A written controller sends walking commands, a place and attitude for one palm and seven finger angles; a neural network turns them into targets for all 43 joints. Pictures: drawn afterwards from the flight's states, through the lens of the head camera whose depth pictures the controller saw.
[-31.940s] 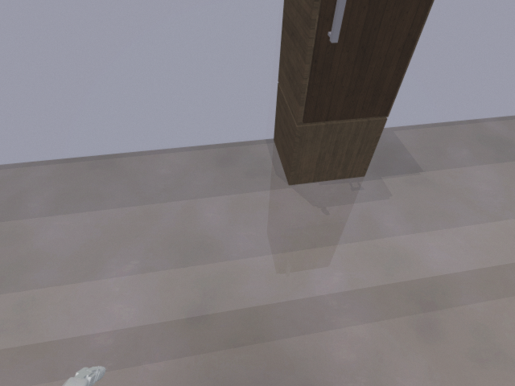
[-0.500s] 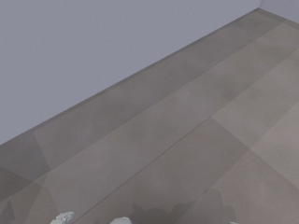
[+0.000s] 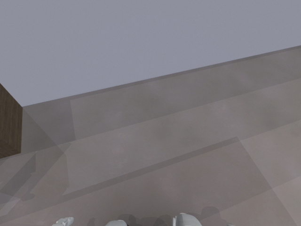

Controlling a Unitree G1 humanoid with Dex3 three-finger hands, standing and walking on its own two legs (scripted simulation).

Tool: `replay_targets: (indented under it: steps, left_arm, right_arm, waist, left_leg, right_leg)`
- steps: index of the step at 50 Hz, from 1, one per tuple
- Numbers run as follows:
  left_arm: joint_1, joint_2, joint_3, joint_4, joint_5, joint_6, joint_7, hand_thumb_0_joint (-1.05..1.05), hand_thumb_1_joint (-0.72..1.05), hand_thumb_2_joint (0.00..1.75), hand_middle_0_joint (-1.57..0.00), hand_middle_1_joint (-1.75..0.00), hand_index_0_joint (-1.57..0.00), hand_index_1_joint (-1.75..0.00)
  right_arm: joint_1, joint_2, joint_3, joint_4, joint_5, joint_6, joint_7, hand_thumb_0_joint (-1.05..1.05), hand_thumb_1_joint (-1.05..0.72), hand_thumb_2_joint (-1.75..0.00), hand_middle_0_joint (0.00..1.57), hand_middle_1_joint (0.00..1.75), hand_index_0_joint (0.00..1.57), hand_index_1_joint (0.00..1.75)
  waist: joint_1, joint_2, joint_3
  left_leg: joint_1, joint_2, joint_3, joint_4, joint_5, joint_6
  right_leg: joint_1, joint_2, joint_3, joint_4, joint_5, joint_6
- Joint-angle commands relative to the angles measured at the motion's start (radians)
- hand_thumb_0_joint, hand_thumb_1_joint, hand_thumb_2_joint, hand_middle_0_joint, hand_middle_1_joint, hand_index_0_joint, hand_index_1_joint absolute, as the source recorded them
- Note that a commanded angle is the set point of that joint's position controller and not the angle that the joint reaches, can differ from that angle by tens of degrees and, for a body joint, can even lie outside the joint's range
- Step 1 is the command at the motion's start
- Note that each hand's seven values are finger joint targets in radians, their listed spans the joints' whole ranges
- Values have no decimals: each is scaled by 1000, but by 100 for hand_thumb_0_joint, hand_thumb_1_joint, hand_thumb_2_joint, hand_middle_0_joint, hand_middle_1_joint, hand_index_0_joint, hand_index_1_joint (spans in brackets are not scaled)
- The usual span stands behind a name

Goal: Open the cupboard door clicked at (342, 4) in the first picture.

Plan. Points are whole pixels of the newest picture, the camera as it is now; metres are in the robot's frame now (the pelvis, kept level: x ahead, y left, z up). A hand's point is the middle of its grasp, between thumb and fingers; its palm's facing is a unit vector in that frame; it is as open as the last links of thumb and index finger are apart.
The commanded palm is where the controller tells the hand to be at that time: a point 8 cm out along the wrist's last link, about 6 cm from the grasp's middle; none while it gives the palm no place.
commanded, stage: turn to face it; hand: left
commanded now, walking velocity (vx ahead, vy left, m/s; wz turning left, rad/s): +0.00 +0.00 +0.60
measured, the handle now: out of the picture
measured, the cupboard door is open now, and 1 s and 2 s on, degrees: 42 42 42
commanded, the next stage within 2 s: take the last steps up to it in 1.76 s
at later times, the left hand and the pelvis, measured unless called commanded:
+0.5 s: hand out of the picture +0.00 +0.17 -0.17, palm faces +0.34 -0.92 -0.22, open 7.4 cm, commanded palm none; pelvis +0.01 -0.03 +0.00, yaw +19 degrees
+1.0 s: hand out of the picture -0.01 +0.15 -0.14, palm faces +0.57 -0.77 -0.29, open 7.4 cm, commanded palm none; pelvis +0.03 -0.07 +0.00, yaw +36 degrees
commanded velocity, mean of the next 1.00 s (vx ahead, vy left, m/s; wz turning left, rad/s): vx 0.00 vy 0.00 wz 0.60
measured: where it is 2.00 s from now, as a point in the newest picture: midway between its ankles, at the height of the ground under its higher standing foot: outside the picture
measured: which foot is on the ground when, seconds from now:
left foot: down 0.00-0.16, up 0.18-0.50, down 0.52-0.88, up 0.90-1.00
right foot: up 0.00-0.14, down 0.16-0.52, up 0.54-0.86, down 0.88-1.00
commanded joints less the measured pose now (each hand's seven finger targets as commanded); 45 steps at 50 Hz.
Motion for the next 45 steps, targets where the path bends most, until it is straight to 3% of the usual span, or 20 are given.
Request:
replay_targets:
  steps: [1,6,7,8,9,11,14,20,24,25,26,27,28,30,33,41,42,43,44,45]
  left_arm:
    - [-14,52,7,-100,-5,-38,4,0,90,90,-20,-30,-20,-30]
    - [109,73,15,-79,-9,-54,11,0,90,90,-20,-30,-20,-30]
    - [152,137,31,-73,3,-65,20,0,90,90,-20,-30,-20,-30]
    - [156,236,48,-76,17,-71,26,0,90,90,-20,-30,-20,-30]
    - [134,232,37,-83,9,-68,31,0,90,90,-20,-30,-20,-30]
    - [19,136,14,-108,5,-72,33,0,90,90,-20,-30,-20,-30]
    - [26,111,5,-110,5,-78,32,0,90,90,-20,-30,-20,-30]
    - [136,168,28,-67,13,-78,29,0,90,90,-20,-30,-20,-30]
    - [100,173,36,-65,1,-73,19,0,90,90,-20,-30,-20,-30]
    - [96,138,30,-83,-6,-68,14,0,90,90,-20,-30,-20,-30]
    - [56,63,7,-125,-12,-63,8,0,90,90,-20,-30,-20,-30]
    - [-9,86,4,-143,-2,-48,16,0,90,90,-20,-30,-20,-30]
    - [-35,82,4,-164,-2,-46,14,0,90,90,-20,-30,-20,-30]
    - [-21,76,14,-109,1,-40,13,0,90,90,-20,-30,-20,-30]
    - [20,71,13,-86,0,-34,3,0,90,90,-20,-30,-20,-30]
    - [78,67,9,-88,-7,-47,7,0,90,90,-20,-30,-20,-30]
    - [121,85,17,-78,-7,-56,11,0,90,90,-20,-30,-20,-30]
    - [160,164,32,-74,7,-68,20,0,90,90,-20,-30,-20,-30]
    - [159,247,46,-83,17,-71,26,0,90,90,-20,-30,-20,-30]
    - [136,230,35,-88,10,-71,32,0,90,90,-20,-30,-20,-30]
  right_arm:
    - [41,-223,-61,-49,-4,-15,-22,0,-90,-90,20,30,20,30]
    - [-33,-215,-68,-74,6,0,-15,0,-90,-90,20,30,20,30]
    - [-38,-160,-63,-89,17,2,-10,0,-90,-90,20,30,20,30]
    - [-44,-99,-53,-114,19,2,-4,0,-90,-90,20,30,20,30]
    - [-61,-147,-59,-111,12,6,2,0,-90,-90,20,30,20,30]
    - [-31,-132,-63,-67,7,20,11,0,-90,-90,20,30,20,30]
    - [-25,-97,-45,-56,13,26,23,0,-90,-90,20,30,20,30]
    - [-111,-64,-23,-79,19,12,29,0,-90,-90,20,30,20,30]
    - [4,-108,-33,-57,13,-2,23,0,-90,-90,20,30,20,30]
    - [76,-188,-52,-42,6,-13,17,0,-90,-90,20,30,20,30]
    - [152,-299,-83,-31,2,-14,6,0,-90,-90,20,30,20,30]
    - [201,-312,-81,-6,7,-5,-4,0,-90,-90,20,30,20,30]
    - [167,-299,-76,-24,3,-8,-10,0,-90,-90,20,30,20,30]
    - [73,-231,-60,-39,1,-16,-25,0,-90,-90,20,30,20,30]
    - [20,-213,-51,-58,3,-20,-26,0,-90,-90,20,30,20,30]
    - [-26,-229,-67,-70,1,0,-14,0,-90,-90,20,30,20,30]
    - [-45,-213,-66,-77,9,1,-12,0,-90,-90,20,30,20,30]
    - [-47,-159,-61,-92,20,2,-6,0,-90,-90,20,30,20,30]
    - [-57,-104,-52,-117,20,0,-2,0,-90,-90,20,30,20,30]
    - [-66,-152,-59,-109,12,5,4,0,-90,-90,20,30,20,30]
  waist:
    - [-28,187,-184]
    - [35,184,-189]
    - [59,-5,-195]
    - [73,-304,-171]
    - [65,-261,-141]
    - [-5,-202,-80]
    - [-15,-179,-111]
    - [51,-160,-145]
    - [-22,-104,-185]
    - [-60,91,-246]
    - [-105,384,-259]
    - [-118,278,-273]
    - [-97,171,-210]
    - [-55,272,-200]
    - [-19,192,-181]
    - [13,195,-168]
    - [39,158,-177]
    - [63,-35,-193]
    - [74,-298,-160]
    - [62,-227,-137]
  left_leg:
    - [160,224,-258,-183,335,145]
    - [-25,154,-275,-89,215,89]
    - [-174,63,-203,46,21,28]
    - [-313,-84,-22,306,-294,-55]
    - [-287,-24,-63,536,-365,-42]
    - [-294,21,-65,684,-234,-52]
    - [-250,33,5,591,-179,-77]
    - [-139,17,105,217,-195,-67]
    - [125,3,114,-85,41,-36]
    - [307,133,-49,-145,255,20]
    - [416,406,-417,-175,661,177]
    - [383,439,-409,-156,707,246]
    - [299,428,-373,-173,559,247]
    - [248,297,-295,-175,512,182]
    - [188,233,-234,-194,381,146]
    - [18,174,-302,-145,204,116]
    - [-52,137,-285,-88,159,82]
    - [-204,37,-195,70,-15,17]
    - [-314,-88,-26,348,-327,-53]
    - [-282,-20,-75,556,-356,-40]
  right_leg:
    - [29,31,17,-164,-3,-6]
    - [343,74,-13,-578,192,-21]
    - [481,-69,129,-752,165,-57]
    - [494,-344,416,-840,212,-175]
    - [354,-416,414,-835,270,-240]
    - [288,-284,237,-789,357,-211]
    - [358,-218,32,-715,641,-184]
    - [472,-264,-24,-621,804,-188]
    - [342,-248,-100,-449,703,-111]
    - [183,-182,-148,-261,490,-52]
    - [-97,-34,-134,-19,-190,16]
    - [-116,-31,-1,85,-224,-5]
    - [-125,-48,14,112,-155,-7]
    - [-118,-36,52,122,-37,-2]
    - [-51,-7,37,39,31,0]
    - [252,82,-15,-460,111,-16]
    - [367,66,-6,-605,200,-21]
    - [501,-102,171,-767,146,-64]
    - [475,-373,438,-845,220,-182]
    - [348,-413,404,-829,272,-243]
